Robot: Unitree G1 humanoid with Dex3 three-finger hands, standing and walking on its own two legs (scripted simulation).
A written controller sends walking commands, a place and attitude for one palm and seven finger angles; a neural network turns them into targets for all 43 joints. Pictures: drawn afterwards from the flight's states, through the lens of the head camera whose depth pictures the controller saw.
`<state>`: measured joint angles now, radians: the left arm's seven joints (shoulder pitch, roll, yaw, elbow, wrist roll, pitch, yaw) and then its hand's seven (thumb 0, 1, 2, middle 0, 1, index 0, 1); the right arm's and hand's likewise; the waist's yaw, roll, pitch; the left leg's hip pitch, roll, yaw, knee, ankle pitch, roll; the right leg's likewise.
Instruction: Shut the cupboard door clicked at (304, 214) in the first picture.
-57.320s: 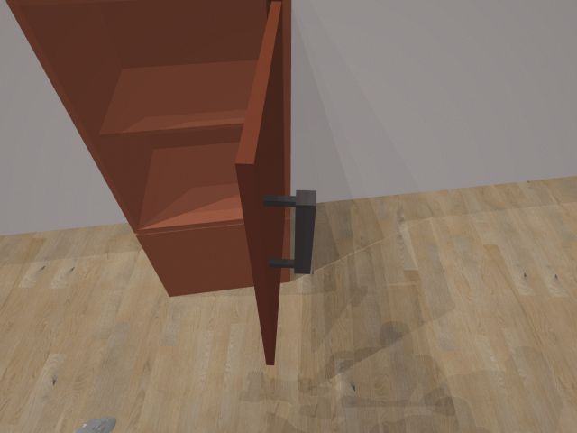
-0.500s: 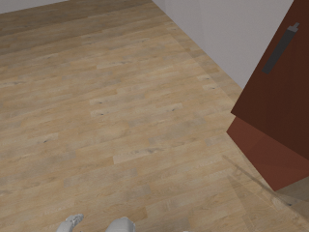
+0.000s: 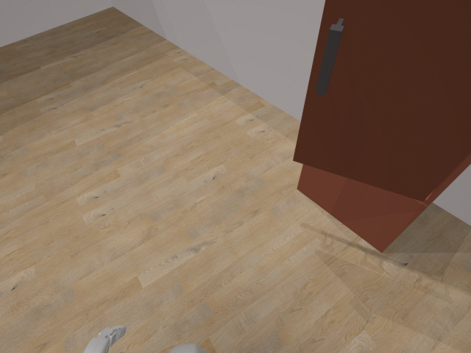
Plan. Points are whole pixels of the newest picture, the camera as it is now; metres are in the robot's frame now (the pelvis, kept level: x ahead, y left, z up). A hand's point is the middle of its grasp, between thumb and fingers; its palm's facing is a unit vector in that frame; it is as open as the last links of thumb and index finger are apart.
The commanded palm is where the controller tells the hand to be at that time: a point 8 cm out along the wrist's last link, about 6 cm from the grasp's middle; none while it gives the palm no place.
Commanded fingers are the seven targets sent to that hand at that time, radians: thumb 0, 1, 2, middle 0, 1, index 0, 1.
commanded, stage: turn to face it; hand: left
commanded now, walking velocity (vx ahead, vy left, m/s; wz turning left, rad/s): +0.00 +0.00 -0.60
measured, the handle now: (330, 57) +0.71 -0.19 +0.10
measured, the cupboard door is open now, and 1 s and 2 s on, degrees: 22 22 22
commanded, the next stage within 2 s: take the last steps up to it in 0.58 s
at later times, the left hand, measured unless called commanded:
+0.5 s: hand (150, 332) +0.17 +0.18 -0.14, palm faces -0.25 -0.94 -0.22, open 7.4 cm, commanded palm none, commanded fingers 0.00 0.90 0.90 -0.20 -0.30 -0.20 -0.30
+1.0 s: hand (170, 316) +0.20 +0.15 -0.15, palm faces -0.39 -0.91 -0.14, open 7.4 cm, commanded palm none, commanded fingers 0.00 0.90 0.90 -0.20 -0.30 -0.20 -0.30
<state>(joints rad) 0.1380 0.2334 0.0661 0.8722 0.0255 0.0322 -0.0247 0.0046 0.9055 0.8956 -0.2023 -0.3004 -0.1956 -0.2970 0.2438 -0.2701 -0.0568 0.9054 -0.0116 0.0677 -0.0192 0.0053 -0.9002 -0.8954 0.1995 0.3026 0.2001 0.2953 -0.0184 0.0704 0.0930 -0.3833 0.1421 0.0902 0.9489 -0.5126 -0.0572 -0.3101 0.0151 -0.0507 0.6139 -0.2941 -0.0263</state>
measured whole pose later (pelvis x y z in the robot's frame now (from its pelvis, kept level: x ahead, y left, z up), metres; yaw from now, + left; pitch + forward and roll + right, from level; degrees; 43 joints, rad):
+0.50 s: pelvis +0.02 +0.01 +0.01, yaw -15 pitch +1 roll -2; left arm 0.15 0.23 0.07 0.89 0.02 0.06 -0.04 0.01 0.91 0.90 -0.20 -0.30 -0.19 -0.30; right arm 0.27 -0.21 -0.03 0.91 -0.03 0.03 -0.02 0.00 -0.90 -0.90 0.20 0.30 0.20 0.30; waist -0.02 0.03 0.07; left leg -0.27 0.15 0.14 0.57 -0.30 -0.04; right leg -0.32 0.01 -0.06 0.66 -0.35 0.02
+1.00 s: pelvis +0.07 +0.00 +0.02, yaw -23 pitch +2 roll -2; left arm 0.22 0.23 0.08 0.99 0.04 0.05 -0.05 0.01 0.91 0.90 -0.20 -0.30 -0.19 -0.30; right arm 0.37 -0.17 -0.01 0.98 -0.04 -0.04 -0.03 0.00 -0.90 -0.90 0.20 0.30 0.20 0.30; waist -0.03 -0.03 0.01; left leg -0.17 0.09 0.11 0.42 -0.28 0.00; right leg -0.52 -0.01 -0.01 1.05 -0.32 0.01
